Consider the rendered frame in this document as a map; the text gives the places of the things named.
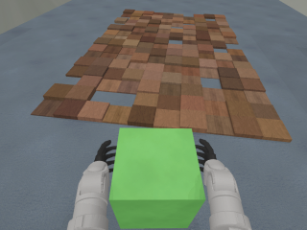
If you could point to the carton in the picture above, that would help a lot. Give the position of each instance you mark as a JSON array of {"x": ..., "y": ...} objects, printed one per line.
[{"x": 156, "y": 181}]

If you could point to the right robot hand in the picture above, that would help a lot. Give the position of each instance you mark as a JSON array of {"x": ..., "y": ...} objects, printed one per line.
[{"x": 208, "y": 153}]

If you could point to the left robot hand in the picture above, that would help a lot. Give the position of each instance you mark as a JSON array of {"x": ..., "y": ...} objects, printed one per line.
[{"x": 102, "y": 156}]

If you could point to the right robot forearm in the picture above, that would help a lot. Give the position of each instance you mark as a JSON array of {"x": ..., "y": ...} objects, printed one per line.
[{"x": 224, "y": 199}]

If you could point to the left robot forearm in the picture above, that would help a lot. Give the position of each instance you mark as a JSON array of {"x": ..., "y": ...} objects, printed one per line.
[{"x": 91, "y": 199}]

